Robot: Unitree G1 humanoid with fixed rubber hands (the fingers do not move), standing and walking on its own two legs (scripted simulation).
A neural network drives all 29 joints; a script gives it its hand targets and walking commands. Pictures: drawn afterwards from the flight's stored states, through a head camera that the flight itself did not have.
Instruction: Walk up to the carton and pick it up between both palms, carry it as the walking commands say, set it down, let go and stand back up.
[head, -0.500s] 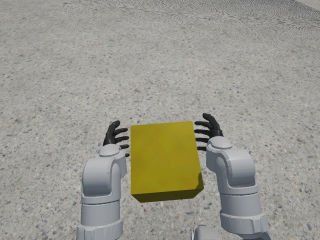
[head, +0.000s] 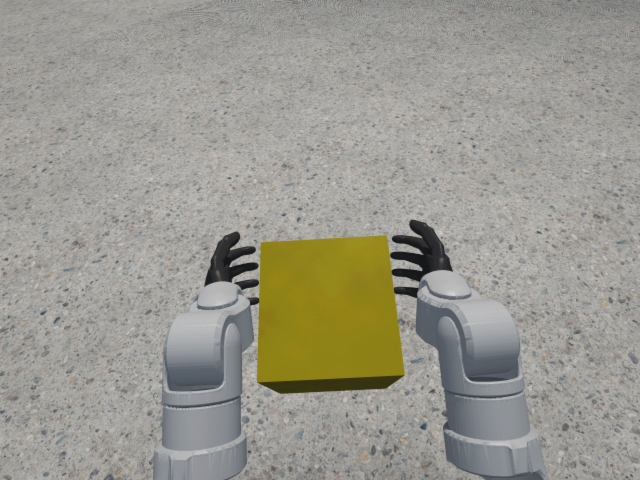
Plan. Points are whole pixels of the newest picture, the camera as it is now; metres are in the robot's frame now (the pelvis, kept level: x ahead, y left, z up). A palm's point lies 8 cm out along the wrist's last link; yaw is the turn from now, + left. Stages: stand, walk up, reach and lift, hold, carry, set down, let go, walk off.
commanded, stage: carry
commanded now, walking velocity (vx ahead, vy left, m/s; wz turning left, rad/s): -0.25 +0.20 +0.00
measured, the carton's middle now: (328, 321) +0.31 -0.01 +0.00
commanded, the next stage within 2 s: none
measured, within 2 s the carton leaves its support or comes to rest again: neither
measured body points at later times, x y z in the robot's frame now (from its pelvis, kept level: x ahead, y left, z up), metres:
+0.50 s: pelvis -0.15 +0.13 -0.01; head -0.17 +0.13 +0.44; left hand +0.15 +0.25 +0.10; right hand +0.14 +0.00 +0.09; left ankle -0.06 +0.19 -0.74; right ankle -0.19 +0.03 -0.74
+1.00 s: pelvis -0.25 +0.16 -0.02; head -0.29 +0.17 +0.43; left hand +0.05 +0.29 +0.08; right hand +0.06 +0.05 +0.08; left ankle -0.06 +0.20 -0.74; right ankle -0.25 +0.06 -0.72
